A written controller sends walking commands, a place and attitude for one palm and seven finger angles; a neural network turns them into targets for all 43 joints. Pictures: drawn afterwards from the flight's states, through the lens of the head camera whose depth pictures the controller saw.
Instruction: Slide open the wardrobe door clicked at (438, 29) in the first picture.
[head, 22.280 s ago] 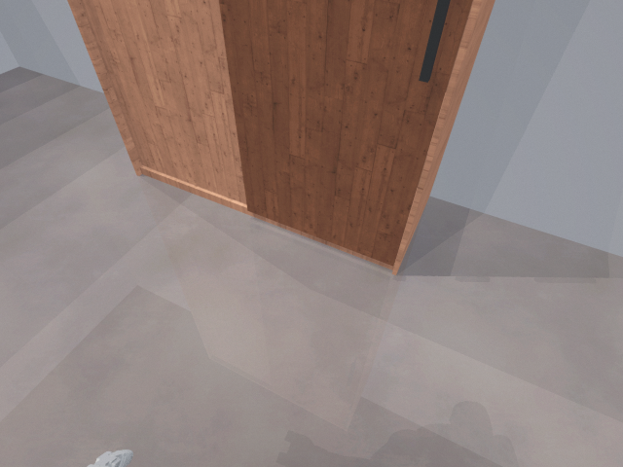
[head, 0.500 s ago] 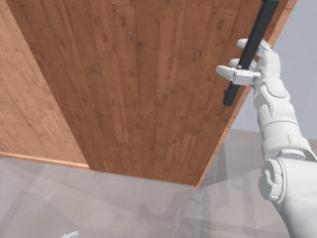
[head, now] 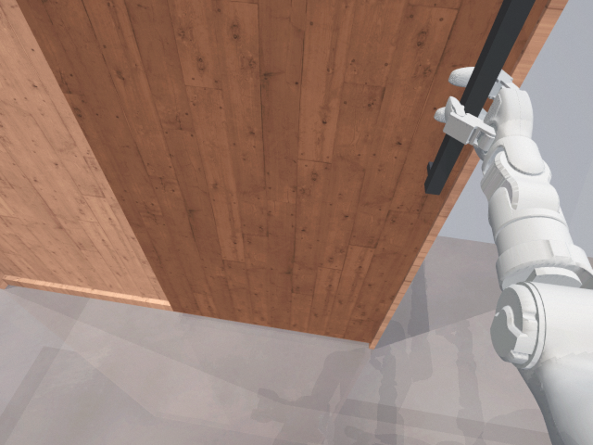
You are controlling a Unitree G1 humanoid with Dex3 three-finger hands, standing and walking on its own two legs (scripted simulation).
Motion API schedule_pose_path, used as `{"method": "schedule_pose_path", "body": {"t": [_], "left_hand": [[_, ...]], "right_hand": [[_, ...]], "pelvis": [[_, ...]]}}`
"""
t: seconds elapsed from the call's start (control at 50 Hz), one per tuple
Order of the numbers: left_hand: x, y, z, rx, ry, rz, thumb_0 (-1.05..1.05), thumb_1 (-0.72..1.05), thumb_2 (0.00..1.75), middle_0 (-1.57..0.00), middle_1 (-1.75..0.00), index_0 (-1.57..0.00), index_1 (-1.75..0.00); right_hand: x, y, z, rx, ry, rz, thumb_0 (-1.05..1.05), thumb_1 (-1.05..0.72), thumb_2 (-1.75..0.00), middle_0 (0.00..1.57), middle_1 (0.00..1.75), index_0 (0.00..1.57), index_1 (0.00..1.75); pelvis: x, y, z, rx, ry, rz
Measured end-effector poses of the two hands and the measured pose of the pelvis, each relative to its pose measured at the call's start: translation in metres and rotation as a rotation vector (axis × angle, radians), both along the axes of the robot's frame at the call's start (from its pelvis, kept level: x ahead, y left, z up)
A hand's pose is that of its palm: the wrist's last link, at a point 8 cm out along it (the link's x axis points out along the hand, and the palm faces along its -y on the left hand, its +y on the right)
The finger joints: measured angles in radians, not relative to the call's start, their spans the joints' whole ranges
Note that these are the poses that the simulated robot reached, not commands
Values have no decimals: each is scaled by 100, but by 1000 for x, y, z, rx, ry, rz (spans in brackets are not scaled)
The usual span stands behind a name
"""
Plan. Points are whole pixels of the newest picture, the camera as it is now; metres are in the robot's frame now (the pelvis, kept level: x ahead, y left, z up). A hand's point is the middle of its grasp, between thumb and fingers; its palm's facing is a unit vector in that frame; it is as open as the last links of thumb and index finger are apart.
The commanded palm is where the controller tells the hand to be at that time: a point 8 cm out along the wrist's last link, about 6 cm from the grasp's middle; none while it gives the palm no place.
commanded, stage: grip the handle and tug to test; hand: right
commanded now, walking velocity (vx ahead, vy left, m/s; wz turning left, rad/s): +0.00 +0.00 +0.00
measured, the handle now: (464, 103) +0.54 -0.14 +0.21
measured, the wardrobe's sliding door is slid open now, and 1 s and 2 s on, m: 0.00 0.00 0.00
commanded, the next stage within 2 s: tug the door sideways, standing still in 0.56 s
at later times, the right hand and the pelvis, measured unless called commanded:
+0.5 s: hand (454, 119) +0.49 -0.12 +0.21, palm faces +0.01 +1.00 +0.03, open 5.5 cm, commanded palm +0.45 -0.17 +0.21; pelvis +0.01 +0.00 +0.00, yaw +1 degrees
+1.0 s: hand (452, 117) +0.49 -0.12 +0.21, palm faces +0.06 +1.00 +0.00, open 5.5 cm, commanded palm +0.47 -0.13 +0.21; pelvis +0.02 +0.00 +0.00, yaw -2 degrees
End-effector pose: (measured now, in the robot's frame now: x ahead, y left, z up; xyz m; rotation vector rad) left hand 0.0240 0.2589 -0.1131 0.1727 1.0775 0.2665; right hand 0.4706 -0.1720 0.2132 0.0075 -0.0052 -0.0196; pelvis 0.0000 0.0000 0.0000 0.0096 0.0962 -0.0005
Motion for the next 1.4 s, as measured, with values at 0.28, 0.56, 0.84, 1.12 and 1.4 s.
{"method": "schedule_pose_path", "body": {"t": [0.28, 0.56, 0.84, 1.12, 1.4], "left_hand": [[9, -2, 2, -3, -33, -11, 1, 91, 90, -20, -30, -20, -30], [30, 0, 8, -6, -80, 22, 1, 91, 90, -20, -30, -20, -30], [82, -6, 11, -7, -97, -56, 1, 91, 90, -20, -30, -20, -30], [73, -19, -1, -40, -58, -124, 1, 91, 90, -20, -30, -20, -30], [45, -23, -10, -50, -1, -133, 1, 91, 90, -20, -30, -20, -30]], "right_hand": [[0, 0, 0, 7, 0, -1, 2, -70, -83, 41, 140, 42, 140], [-1, 0, -2, 18, -22, 10, 1, -73, -78, 38, 140, 40, 140], [0, 1, 1, 4, 22, -3, 2, -71, -81, 38, 140, 41, 140], [-2, 5, 1, -20, 21, -56, 2, -74, -84, 35, 140, 35, 140], [-3, 7, 1, -43, 6, -65, 1, -76, -82, 34, 140, 29, 140]], "pelvis": [[-1, 0, 0, -1, 5, 3], [11, -1, 2, -2, -9, 30], [24, 0, 3, 1, -15, -7], [14, -2, 0, -1, 0, -42], [13, -6, -1, 0, 6, -52]]}}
